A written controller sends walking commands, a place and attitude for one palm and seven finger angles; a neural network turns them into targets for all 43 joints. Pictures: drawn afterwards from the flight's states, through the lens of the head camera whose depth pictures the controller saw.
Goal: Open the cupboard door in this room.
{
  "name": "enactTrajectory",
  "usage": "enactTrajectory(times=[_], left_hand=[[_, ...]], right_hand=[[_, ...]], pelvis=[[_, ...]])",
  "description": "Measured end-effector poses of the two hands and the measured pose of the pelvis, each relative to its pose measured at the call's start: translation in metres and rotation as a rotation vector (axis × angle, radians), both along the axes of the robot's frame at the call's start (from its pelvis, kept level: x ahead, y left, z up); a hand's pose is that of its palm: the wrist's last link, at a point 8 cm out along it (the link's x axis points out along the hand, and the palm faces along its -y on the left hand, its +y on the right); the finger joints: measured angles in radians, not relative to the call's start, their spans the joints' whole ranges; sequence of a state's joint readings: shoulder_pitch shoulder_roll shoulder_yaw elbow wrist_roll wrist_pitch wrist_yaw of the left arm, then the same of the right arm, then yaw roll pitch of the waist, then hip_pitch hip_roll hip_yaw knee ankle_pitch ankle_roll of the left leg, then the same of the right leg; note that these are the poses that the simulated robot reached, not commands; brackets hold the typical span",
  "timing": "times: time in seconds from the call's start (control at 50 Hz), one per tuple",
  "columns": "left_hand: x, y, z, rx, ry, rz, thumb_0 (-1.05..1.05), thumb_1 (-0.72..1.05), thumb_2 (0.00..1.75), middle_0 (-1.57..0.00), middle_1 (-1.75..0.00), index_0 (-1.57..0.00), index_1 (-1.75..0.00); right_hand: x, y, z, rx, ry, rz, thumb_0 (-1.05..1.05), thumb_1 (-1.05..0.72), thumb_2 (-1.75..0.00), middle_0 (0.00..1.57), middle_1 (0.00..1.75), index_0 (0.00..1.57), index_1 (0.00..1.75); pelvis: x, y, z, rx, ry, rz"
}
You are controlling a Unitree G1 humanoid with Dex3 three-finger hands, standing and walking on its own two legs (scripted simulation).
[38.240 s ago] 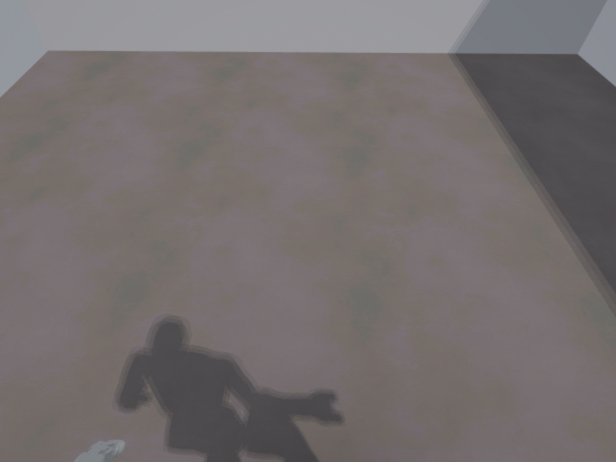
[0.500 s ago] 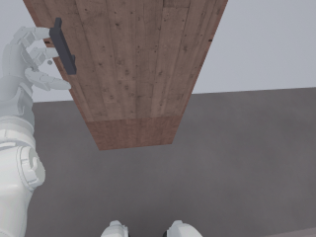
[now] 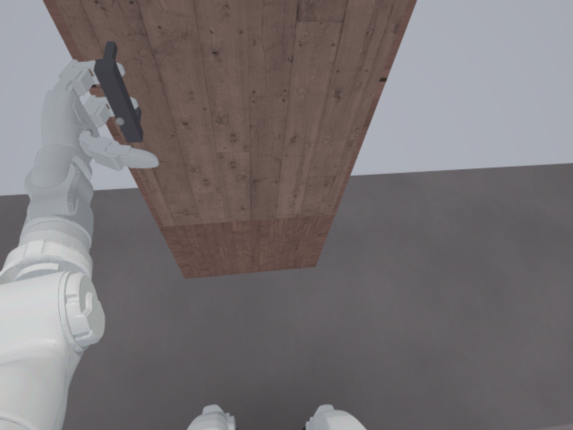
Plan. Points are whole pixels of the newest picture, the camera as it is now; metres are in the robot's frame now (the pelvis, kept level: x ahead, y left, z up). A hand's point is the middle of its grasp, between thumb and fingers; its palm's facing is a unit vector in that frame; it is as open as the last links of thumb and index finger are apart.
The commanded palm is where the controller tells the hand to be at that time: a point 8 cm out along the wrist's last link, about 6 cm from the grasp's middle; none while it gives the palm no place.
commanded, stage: slide the fingers in behind the handle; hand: left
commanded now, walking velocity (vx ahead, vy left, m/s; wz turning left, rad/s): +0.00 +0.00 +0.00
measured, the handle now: (123, 94) +0.56 +0.19 +0.11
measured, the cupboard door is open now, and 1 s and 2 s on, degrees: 0 0 8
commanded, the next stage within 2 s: close the thumb around the handle in 0.70 s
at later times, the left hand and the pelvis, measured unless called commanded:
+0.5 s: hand (139, 121) +0.51 +0.16 +0.11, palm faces +0.04 -1.00 +0.01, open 14.0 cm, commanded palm +0.48 +0.21 +0.11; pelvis +0.00 -0.01 +0.00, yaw +0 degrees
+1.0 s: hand (140, 120) +0.51 +0.16 +0.11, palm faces +0.03 -1.00 +0.01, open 12.9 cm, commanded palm +0.48 +0.21 +0.11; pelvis +0.00 -0.01 +0.00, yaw +0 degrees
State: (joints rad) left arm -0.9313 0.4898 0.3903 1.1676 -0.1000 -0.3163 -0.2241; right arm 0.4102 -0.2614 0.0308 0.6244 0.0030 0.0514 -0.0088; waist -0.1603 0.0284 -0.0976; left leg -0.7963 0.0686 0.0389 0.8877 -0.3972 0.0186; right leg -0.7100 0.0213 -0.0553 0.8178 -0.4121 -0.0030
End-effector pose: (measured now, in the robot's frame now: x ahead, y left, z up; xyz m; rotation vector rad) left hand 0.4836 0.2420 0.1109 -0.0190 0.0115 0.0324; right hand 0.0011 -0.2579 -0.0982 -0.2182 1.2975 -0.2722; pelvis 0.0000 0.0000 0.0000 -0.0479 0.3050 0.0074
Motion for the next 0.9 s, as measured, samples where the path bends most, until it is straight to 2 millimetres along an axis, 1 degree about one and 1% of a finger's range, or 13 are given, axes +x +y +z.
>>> enactTrajectory(times=[0.14,0.32,0.66,0.84,0.9], left_hand=[[-0.004,-0.004,0.001,0.008,-0.012,-0.008,-0.01,-0.50,0.30,-0.30,-1.20,-0.30,-1.20],[-0.001,-0.024,-0.002,-0.002,0.002,-0.006,-0.01,-0.51,0.30,-0.30,-1.20,-0.30,-1.20],[0.002,-0.024,0.001,0.010,0.000,-0.001,-0.01,-0.50,0.30,-0.30,-1.20,-0.30,-1.20],[0.003,-0.025,-0.002,0.008,-0.002,0.003,-0.01,-0.50,0.30,-0.30,-1.20,-0.30,-1.20],[0.003,-0.025,-0.001,0.008,-0.007,0.000,-0.01,-0.47,0.31,-0.31,-1.20,-0.30,-1.21]], right_hand=[[-0.001,-0.003,0.000,0.000,0.008,0.003,0.01,-0.91,-0.90,0.20,0.30,0.20,0.30],[-0.002,-0.006,-0.002,0.001,0.008,0.010,0.01,-0.91,-0.90,0.20,0.30,0.20,0.30],[-0.016,-0.008,-0.002,0.010,0.035,-0.012,0.01,-0.91,-0.90,0.20,0.30,0.20,0.30],[-0.014,-0.010,-0.001,0.000,0.032,-0.012,0.01,-0.91,-0.90,0.20,0.30,0.20,0.30],[-0.012,-0.010,-0.001,0.000,0.030,-0.010,0.01,-0.91,-0.90,0.20,0.30,0.20,0.30]], pelvis=[[0.001,-0.002,0.001,0.000,-0.004,0.006],[-0.002,-0.003,0.000,0.003,-0.005,0.011],[-0.003,-0.007,0.000,0.007,0.000,0.005],[-0.001,-0.007,0.000,0.007,0.002,0.004],[-0.001,-0.007,0.000,0.007,0.002,0.003]])
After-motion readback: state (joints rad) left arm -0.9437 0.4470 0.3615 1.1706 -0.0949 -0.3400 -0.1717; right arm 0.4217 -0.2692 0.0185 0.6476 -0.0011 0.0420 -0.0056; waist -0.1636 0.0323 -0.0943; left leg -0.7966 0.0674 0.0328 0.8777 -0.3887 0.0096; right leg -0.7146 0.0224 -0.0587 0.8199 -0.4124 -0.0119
